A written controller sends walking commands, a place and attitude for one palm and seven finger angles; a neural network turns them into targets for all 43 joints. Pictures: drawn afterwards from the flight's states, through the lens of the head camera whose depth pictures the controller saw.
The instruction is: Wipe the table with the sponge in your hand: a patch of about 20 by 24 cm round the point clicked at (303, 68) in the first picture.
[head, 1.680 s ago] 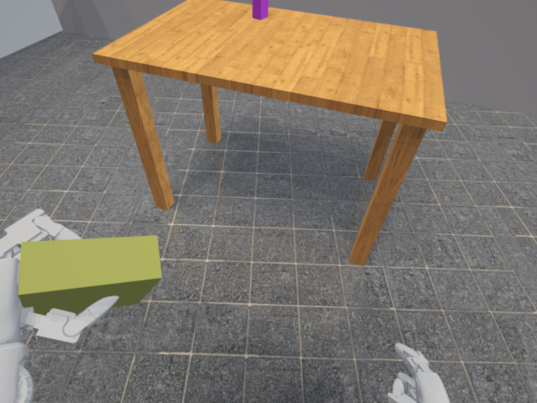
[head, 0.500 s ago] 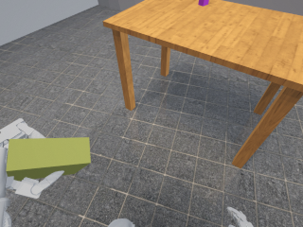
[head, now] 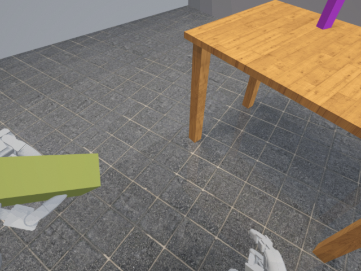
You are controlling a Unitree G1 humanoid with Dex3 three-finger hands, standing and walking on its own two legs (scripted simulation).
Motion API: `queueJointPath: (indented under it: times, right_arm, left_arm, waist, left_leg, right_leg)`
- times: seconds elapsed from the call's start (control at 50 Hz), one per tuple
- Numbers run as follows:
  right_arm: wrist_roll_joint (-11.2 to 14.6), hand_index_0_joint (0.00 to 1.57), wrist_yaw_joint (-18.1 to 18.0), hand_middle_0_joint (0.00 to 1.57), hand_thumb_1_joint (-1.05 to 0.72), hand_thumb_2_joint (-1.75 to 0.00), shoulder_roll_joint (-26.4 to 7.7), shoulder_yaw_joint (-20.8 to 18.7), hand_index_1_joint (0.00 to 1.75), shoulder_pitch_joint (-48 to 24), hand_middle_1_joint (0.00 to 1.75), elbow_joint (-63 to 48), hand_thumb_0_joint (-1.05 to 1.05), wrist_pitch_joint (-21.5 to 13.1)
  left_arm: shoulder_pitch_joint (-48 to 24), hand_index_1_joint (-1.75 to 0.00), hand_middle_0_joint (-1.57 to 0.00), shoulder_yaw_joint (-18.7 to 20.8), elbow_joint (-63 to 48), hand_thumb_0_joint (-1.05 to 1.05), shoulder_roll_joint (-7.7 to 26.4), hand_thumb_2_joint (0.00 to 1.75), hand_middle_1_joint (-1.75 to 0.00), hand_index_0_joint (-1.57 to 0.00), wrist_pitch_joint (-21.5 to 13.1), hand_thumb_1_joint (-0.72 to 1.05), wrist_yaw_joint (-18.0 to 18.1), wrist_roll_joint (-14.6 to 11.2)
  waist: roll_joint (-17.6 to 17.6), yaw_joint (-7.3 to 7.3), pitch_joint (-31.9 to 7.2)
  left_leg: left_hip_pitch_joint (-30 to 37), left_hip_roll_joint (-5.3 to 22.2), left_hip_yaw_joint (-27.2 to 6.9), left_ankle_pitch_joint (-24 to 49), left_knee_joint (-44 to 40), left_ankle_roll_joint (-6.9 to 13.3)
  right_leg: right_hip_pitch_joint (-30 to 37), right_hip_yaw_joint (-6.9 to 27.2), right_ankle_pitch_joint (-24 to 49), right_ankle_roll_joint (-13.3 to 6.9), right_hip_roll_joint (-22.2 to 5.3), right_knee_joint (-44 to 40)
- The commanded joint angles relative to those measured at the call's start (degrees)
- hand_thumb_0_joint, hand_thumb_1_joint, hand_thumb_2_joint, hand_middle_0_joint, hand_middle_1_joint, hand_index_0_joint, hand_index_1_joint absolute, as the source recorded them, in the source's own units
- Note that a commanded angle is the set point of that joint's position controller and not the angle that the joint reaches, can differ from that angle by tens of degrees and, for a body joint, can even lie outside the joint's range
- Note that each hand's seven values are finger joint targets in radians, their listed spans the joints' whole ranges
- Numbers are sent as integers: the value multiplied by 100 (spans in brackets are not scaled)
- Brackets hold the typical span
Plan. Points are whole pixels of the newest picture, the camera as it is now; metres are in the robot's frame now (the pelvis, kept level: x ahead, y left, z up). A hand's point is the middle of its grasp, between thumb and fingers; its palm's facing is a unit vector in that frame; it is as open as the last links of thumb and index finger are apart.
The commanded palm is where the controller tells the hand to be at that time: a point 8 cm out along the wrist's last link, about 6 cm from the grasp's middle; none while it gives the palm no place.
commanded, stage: walk to a spot facing it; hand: left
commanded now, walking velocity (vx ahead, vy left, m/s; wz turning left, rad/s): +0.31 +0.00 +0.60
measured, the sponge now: (61, 179) +0.21 +0.21 +0.18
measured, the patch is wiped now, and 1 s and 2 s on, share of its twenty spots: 0.00 0.00 0.00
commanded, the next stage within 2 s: none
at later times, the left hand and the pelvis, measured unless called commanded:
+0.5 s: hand (44, 153) +0.26 +0.26 +0.17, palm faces +0.58 -0.69 -0.43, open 9.1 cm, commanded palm +0.19 +0.29 +0.18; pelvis +0.10 -0.02 -0.01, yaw +15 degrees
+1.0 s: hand (66, 188) +0.21 +0.21 +0.16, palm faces +0.78 -0.47 -0.42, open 9.1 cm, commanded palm +0.13 +0.22 +0.18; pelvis +0.15 -0.11 +0.00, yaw +33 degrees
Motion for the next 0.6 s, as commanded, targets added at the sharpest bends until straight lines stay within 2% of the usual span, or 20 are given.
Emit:
queueJointPath:
  times: [0.0,0.02,0.04,0.06,0.08,0.1,0.12,0.16,0.22,0.32,0.34,0.38,0.4,0.42,0.44,0.46,0.48,0.5,0.54,0.58]
  right_arm:
    - [10,20,-246,20,-90,-90,-1080,-429,30,-557,30,-662,0,-270]
    - [23,20,-264,20,-90,-90,-930,-368,30,-587,30,-654,0,-269]
    - [-14,20,-277,20,-90,-90,-804,-365,30,-721,30,-688,0,-259]
    - [-104,20,-272,20,-90,-90,-1087,-387,30,-935,30,-644,0,-306]
    - [-210,20,-261,20,-90,-90,-1060,-373,30,-783,30,-547,0,-292]
    - [-188,20,-230,20,-90,-90,-1053,-396,30,-760,30,-498,0,-246]
    - [-166,20,-210,20,-90,-90,-1083,-385,30,-916,30,-514,0,-179]
    - [-156,20,-205,20,-90,-90,-1063,-402,30,-952,30,-489,0,-74]
    - [-145,20,-230,20,-90,-90,-1008,-447,30,-946,30,-706,0,-22]
    - [-110,20,-175,20,-90,-90,-899,-532,30,-670,30,-1107,0,121]
    - [-105,20,-167,20,-90,-90,-929,-556,30,-614,30,-1126,0,147]
    - [-95,20,-196,20,-90,-90,-977,-615,30,-434,30,-1154,0,212]
    - [-61,20,-221,20,-90,-90,-1049,-664,30,-294,30,-1146,0,221]
    - [-74,20,-217,20,-90,-90,-1141,-669,30,-396,30,-1205,0,184]
    - [-65,20,-160,20,-90,-90,-1305,-667,30,-410,30,-1206,0,65]
    - [-51,20,-15,20,-90,-90,-1252,-620,30,-332,30,-1116,0,-33]
    - [-67,20,-3,20,-90,-90,-1304,-617,30,-498,30,-1018,0,-37]
    - [3,20,7,20,-90,-90,-1325,-705,30,-502,30,-968,0,-77]
    - [44,20,72,20,-90,-90,-1287,-705,30,-468,30,-907,0,-148]
    - [35,20,100,20,-90,-90,-1191,-625,30,-460,30,-887,0,-201]
  left_arm:
    - [-950,-160,-120,84,-257,0,432,130,-160,-120,-40,10,72,68]
    - [-1191,-160,-120,11,-251,0,515,130,-160,-120,37,10,79,122]
    - [-1172,-160,-120,266,-99,0,918,130,-160,-120,120,10,149,153]
    - [-1474,-160,-120,247,-252,0,1066,130,-160,-120,103,10,180,118]
    - [-1634,-160,-120,190,-469,0,988,130,-160,-120,10,10,171,182]
    - [-1676,-160,-120,205,-665,0,1060,130,-160,-120,-45,10,139,216]
    - [-1460,-160,-120,221,-851,0,1091,130,-160,-120,-131,10,108,195]
    - [-1298,-160,-120,385,-1162,0,1143,130,-160,-120,-219,10,141,199]
    - [-960,-160,-120,558,-1243,0,1140,130,-160,-120,-198,10,224,131]
    - [190,-160,-120,778,-1176,0,910,130,-160,-120,-120,10,407,-40]
    - [225,-160,-120,804,-1148,0,902,130,-160,-120,-97,10,428,-56]
    - [189,-160,-120,732,-1225,0,847,130,-160,-120,-88,10,448,-107]
    - [211,-160,-120,560,-1251,0,694,130,-160,-120,-85,10,436,-147]
    - [21,-160,-120,551,-1646,0,734,130,-160,-120,-211,10,419,-183]
    - [-9,-160,-120,625,-1892,0,904,130,-160,-120,-365,10,396,-160]
    - [-187,-160,-120,754,-1784,0,1175,130,-160,-120,-391,10,305,44]
    - [-268,-160,-120,797,-1722,0,1298,130,-160,-120,-315,10,225,29]
    - [-498,-160,-120,772,-2040,0,1292,130,-160,-120,-339,10,222,54]
    - [-257,-160,-120,636,-2348,0,1065,130,-160,-120,-291,10,202,5]
    - [115,-160,-120,680,-2474,0,1012,130,-160,-120,-241,10,191,-91]
  waist:
    - [447,17,-234]
    - [-632,54,-293]
    - [-2662,180,-323]
    - [-2223,161,-252]
    - [-1364,3,-232]
    - [-1052,-57,-278]
    - [-939,2,-93]
    - [-1055,-57,-219]
    - [-1158,-78,-456]
    - [-1304,110,-870]
    - [-1372,69,-913]
    - [-1043,-173,-1211]
    - [-499,-401,-1426]
    - [711,-380,-1536]
    - [2003,-196,-1620]
    - [1309,-226,-1339]
    - [992,-253,-1226]
    - [917,-219,-1183]
    - [1374,-229,-1128]
    - [1704,-191,-1137]
  left_leg:
    - [-1253,395,-243,-1788,-196,731]
    - [-1715,-59,109,-1759,1245,522]
    - [-2887,-670,454,-2062,3454,221]
    - [-3044,-498,-271,-1716,4550,139]
    - [-2858,-235,-428,-1229,4809,89]
    - [-2797,-156,-334,-1021,4861,46]
    - [-2703,-48,-251,-776,4915,-38]
    - [-2409,-1,-11,-620,4416,-125]
    - [-1699,17,447,-503,2918,-149]
    - [-1221,-227,1136,-594,901,-119]
    - [-1084,-307,1200,-480,649,-123]
    - [-212,-689,1462,125,-184,-104]
    - [700,-572,1121,795,-738,-3]
    - [1670,432,-300,2772,-836,567]
    - [2371,2042,-2677,6041,-710,1567]
    - [2399,2104,-2782,6185,-587,1743]
    - [2038,1917,-2361,5583,-617,1527]
    - [1887,1684,-2081,5155,-557,1440]
    - [1446,1133,-1277,3770,-751,1165]
    - [881,817,-869,3050,-948,990]
  right_leg:
    - [1915,-438,31,40,483,-1460]
    - [2224,511,-706,-196,-235,-2382]
    - [2690,3097,-699,-910,-1823,-3218]
    - [2431,3782,-358,-1229,-2460,-3544]
    - [2133,3373,-297,-1274,-2350,-3439]
    - [2120,3067,-155,-1269,-2169,-3261]
    - [1904,2397,398,-1193,-1959,-3170]
    - [1981,1059,1129,-1066,-1695,-3021]
    - [2107,45,2452,-950,-1473,-2707]
    - [2711,-242,4228,-1030,-1521,-1955]
    - [2657,-254,4352,-994,-1518,-1772]
    - [2393,-506,4573,-728,-1319,-823]
    - [1877,-655,3997,-468,-1164,276]
    - [592,-632,1165,-113,-409,1608]
    - [-884,-137,-2190,56,289,2650]
    - [-1417,452,-2177,-92,182,2925]
    - [-1368,568,-1699,-49,-28,2884]
    - [-1343,603,-1522,-4,31,2574]
    - [-1074,466,-709,27,84,2123]
    - [-533,246,-226,63,219,1605]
